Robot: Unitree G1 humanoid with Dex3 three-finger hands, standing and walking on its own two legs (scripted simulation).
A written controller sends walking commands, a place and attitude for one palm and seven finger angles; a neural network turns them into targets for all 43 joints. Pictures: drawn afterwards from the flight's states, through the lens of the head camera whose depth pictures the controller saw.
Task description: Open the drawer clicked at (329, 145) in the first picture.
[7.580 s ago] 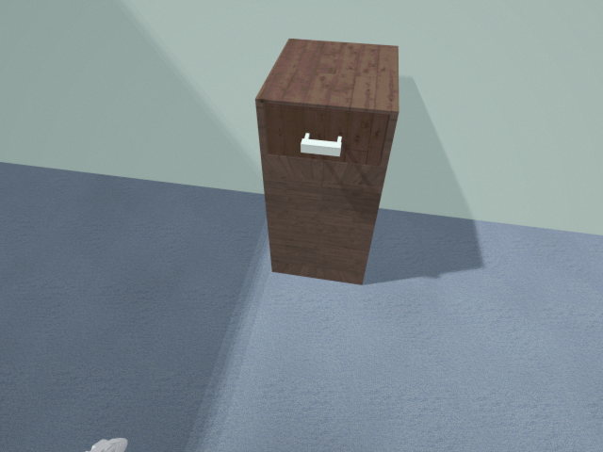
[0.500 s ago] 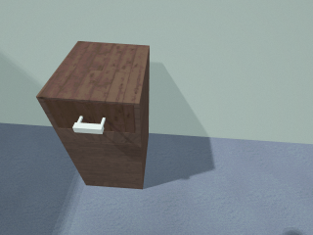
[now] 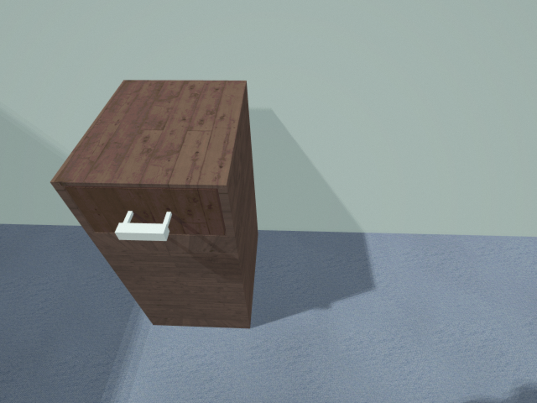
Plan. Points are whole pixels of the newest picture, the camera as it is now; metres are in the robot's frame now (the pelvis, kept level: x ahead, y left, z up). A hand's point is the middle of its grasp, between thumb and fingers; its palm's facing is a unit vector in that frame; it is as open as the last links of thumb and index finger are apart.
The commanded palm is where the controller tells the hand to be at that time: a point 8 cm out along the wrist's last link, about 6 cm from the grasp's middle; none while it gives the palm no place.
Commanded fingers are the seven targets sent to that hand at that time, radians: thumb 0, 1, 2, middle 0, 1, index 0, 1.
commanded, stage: come to a stop and stand still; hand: left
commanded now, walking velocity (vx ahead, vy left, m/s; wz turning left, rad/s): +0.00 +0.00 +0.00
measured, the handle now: (145, 223) +0.49 +0.32 -0.09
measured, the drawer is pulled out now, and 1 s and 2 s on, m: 0.00 0.00 0.00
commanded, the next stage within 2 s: look again from close up in 0.08 s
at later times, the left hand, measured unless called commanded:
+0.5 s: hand out of the picture -0.01 +0.19 -0.18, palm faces +0.02 -0.98 -0.20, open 7.4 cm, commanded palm none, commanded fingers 0.00 0.90 0.90 -0.20 -0.30 -0.20 -0.30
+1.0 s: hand out of the picture -0.04 +0.22 -0.18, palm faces +0.03 -0.98 -0.19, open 7.4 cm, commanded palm none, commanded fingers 0.00 0.90 0.90 -0.20 -0.30 -0.20 -0.30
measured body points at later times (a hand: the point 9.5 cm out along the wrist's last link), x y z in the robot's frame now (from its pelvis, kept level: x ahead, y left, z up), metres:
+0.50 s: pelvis -0.02 +0.02 -0.01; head -0.03 +0.02 +0.44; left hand -0.01 +0.25 -0.16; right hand -0.03 -0.19 -0.17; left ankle -0.03 +0.11 -0.74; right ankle -0.06 -0.03 -0.74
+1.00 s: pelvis -0.02 +0.06 -0.01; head +0.00 +0.05 +0.44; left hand -0.04 +0.27 -0.17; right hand -0.03 -0.17 -0.17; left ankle -0.03 +0.12 -0.74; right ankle -0.06 -0.03 -0.74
